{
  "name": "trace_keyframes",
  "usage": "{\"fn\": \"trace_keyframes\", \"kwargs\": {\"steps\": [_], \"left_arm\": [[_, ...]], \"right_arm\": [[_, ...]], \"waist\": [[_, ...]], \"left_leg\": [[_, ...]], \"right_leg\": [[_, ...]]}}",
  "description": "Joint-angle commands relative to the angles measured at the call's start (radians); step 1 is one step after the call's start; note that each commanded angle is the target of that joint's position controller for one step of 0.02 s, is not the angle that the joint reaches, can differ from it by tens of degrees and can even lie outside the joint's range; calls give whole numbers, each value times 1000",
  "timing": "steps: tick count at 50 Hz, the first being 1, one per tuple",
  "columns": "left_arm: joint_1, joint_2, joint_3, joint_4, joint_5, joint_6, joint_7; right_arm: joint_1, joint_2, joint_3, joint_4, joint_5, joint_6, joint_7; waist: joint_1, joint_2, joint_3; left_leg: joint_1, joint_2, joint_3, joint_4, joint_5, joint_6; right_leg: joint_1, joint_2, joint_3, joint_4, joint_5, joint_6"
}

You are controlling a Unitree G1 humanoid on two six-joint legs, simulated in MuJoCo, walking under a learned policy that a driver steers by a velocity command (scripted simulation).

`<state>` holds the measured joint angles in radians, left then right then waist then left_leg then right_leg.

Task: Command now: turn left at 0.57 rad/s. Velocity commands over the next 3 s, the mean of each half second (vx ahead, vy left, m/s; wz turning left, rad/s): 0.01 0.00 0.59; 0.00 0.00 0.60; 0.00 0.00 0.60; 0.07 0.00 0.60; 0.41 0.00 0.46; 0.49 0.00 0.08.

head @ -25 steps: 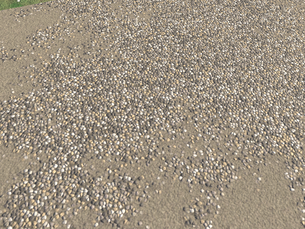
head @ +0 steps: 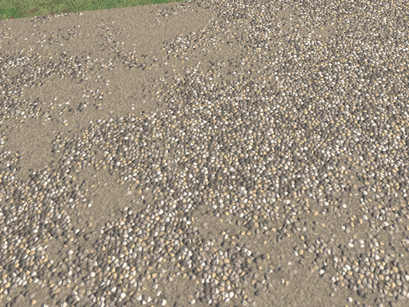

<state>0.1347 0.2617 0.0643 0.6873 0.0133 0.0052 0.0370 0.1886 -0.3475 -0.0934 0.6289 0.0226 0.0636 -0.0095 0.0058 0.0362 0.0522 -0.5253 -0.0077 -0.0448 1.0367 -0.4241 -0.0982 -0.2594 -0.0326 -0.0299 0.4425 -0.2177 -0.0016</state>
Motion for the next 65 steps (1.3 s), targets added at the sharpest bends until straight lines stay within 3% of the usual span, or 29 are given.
{"fn": "trace_keyframes", "kwargs": {"steps": [1, 5, 7, 8, 9, 10, 11, 12, 13, 14, 21, 29, 32, 33, 34, 35, 36, 38, 41, 45, 50, 52, 53, 54, 55, 56, 58, 59, 65], "left_arm": [[-21, 195, 56, -56, -4, 1, 5], [-17, 223, 65, -43, -26, -2, -10], [-29, 216, 64, -34, -47, -6, -13], [24, 182, 56, -11, -42, -10, -17], [46, 122, 39, -24, 0, -10, -21], [-38, 109, 28, -85, 17, -14, -13], [-88, 161, 43, -85, 3, -13, -6], [-85, 171, 49, -78, -13, -10, -3], [-58, 168, 52, -54, -10, -6, 4], [-48, 177, 56, -48, -3, -2, 9], [-58, 125, 37, -43, -12, -8, -5], [-53, 138, 41, -50, -25, -34, -33], [27, 153, 53, -26, -17, -44, -38], [45, 215, 66, -34, -1, -39, -32], [24, 278, 76, -26, 23, -30, -32], [-8, 220, 63, -51, 24, -34, -28], [-51, 169, 46, -65, 15, -33, -20], [-92, 138, 35, -72, -10, -27, -9], [-37, 151, 34, -60, -1, -10, 4], [-5, 200, 52, -50, -3, 4, 1], [-16, 238, 65, -40, -31, 4, -20], [-28, 226, 62, -32, -52, -1, -23], [32, 186, 51, -7, -45, -6, -27], [44, 117, 28, -36, 11, -9, -31], [-59, 122, 25, -85, 14, -11, -19], [-93, 170, 39, -84, -6, -7, -13], [-69, 178, 47, -59, -11, -2, -3], [-60, 186, 51, -56, -4, 1, 0], [-53, 142, 36, -49, -12, -1, -8]], "right_arm": [[-51, -32, 1, -109, -3, -13, 13], [-35, -60, -12, -120, -1, -6, 28], [26, -59, -21, -102, -4, -4, 32], [63, -84, -33, -92, -7, -5, 23], [96, -189, -60, -107, -8, -11, 7], [85, -255, -64, -131, -41, -27, 10], [104, -198, -51, -127, -55, -49, 18], [66, -167, -37, -113, -49, -62, 17], [16, -146, -33, -113, -30, -63, 10], [-21, -126, -23, -117, -13, -59, 3], [-15, -134, -23, -115, -16, -42, -23], [-44, -148, -31, -122, -9, -25, -9], [-72, -123, -24, -128, 9, -18, -16], [-26, -75, -11, -126, -2, -19, -15], [-7, -84, -16, -148, 7, -27, -16], [16, -169, -44, -125, -15, -34, -18], [25, -194, -58, -102, -6, -31, -14], [41, -145, -52, -75, -6, -12, -16], [-13, -82, -29, -100, 8, -9, -7], [-67, -49, -7, -134, -3, -12, 6], [-27, -68, -13, -135, 1, -4, 22], [41, -70, -23, -113, -1, -1, 24], [84, -107, -38, -102, -3, -2, 15], [122, -233, -68, -119, -5, -8, -2], [103, -250, -60, -140, -42, -33, 7], [100, -195, -46, -134, -49, -55, 16], [19, -145, -29, -118, -21, -66, 7], [-15, -132, -21, -121, -8, -62, 0], [-11, -136, -17, -115, -16, -50, -20]], "waist": [[26, -221, -143], [19, -234, -138], [-24, -210, -138], [-30, -139, -146], [-14, 124, -158], [-39, 297, -167], [-91, 169, -205], [-57, 131, -163], [-29, 78, -141], [-14, 87, -129], [-18, 103, -148], [-25, 133, -139], [24, 98, -155], [-1, -62, -187], [-38, -329, -117], [-24, -249, -109], [-39, -187, -97], [-38, -159, -66], [4, -183, -63], [42, -205, -105], [23, -224, -114], [-26, -196, -121], [-34, -103, -138], [-15, 209, -161], [-57, 267, -182], [-81, 150, -181], [-29, 72, -126], [-14, 84, -114], [-15, 94, -136]], "left_leg": [[17, 34, 47, -137, 25, 4], [129, 25, 92, -327, 69, 50], [257, -7, 124, -524, 207, 100], [381, -11, 84, -611, 326, 134], [553, 203, -218, -659, 656, 213], [541, 410, -505, -666, 831, 435], [515, 386, -472, -691, 738, 464], [478, 324, -379, -686, 664, 407], [453, 264, -320, -681, 585, 350], [430, 239, -293, -680, 584, 324], [410, 181, -317, -673, 496, 325], [365, 158, -487, -633, 462, 319], [289, 84, -467, -553, 386, 241], [172, 5, -362, -390, 120, 180], [-35, -156, -146, -209, -202, 115], [-60, -79, -137, 30, -218, 67], [-53, -57, -128, 113, -149, 51], [-88, -43, -103, 194, -38, 15], [-108, -18, -28, 119, 20, -10], [-36, 36, 20, -93, 2, -13], [140, 28, 92, -344, 54, 37], [283, -3, 120, -554, 211, 92], [425, 5, 60, -643, 358, 130], [619, 261, -293, -653, 762, 229], [541, 413, -508, -666, 835, 444], [521, 372, -442, -687, 750, 451], [472, 262, -314, -681, 597, 345], [448, 237, -291, -682, 602, 325], [434, 187, -304, -683, 551, 329]], "right_leg": [[165, -239, 116, -89, 463, -217], [154, -272, 95, -59, 395, -196], [109, -252, 51, 24, 312, -139], [27, -213, -3, 120, 204, -75], [-202, -109, -109, 397, -124, 28], [-425, 30, -28, 627, -476, 78], [-428, 11, 83, 753, -462, 74], [-427, -6, 102, 772, -379, 60], [-422, -18, 107, 737, -297, 59], [-409, -20, 109, 707, -240, 65], [-305, 40, 112, 474, -123, 96], [-134, 82, 129, 194, -156, 63], [75, 38, 127, -81, 78, 19], [199, -151, 284, -110, 170, -53], [186, -322, 511, -146, 350, -222], [138, -386, 529, -145, 359, -293], [109, -330, 428, -131, 326, -261], [119, -234, 288, -115, 271, -200], [169, -198, 180, -122, 334, -211], [235, -241, 133, -107, 386, -228], [186, -273, 80, -65, 399, -202], [133, -252, 29, 31, 331, -140], [37, -207, -36, 151, 212, -68], [-242, -88, -128, 465, -243, 39], [-398, 29, 4, 677, -484, 75], [-405, 4, 80, 772, -449, 69], [-403, -23, 103, 737, -288, 56], [-385, -21, 103, 711, -231, 64], [-310, 32, 101, 532, -130, 98]]}}
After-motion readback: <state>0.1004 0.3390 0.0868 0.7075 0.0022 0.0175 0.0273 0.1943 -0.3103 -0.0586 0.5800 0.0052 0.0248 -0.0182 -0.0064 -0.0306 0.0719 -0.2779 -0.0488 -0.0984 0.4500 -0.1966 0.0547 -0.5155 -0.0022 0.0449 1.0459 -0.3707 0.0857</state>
